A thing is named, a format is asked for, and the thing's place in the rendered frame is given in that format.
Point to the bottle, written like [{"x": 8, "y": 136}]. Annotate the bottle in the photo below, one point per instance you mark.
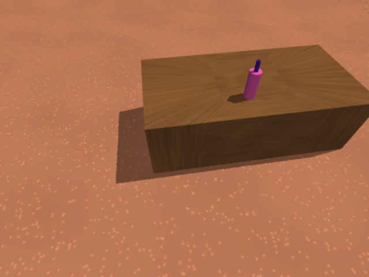
[{"x": 253, "y": 80}]

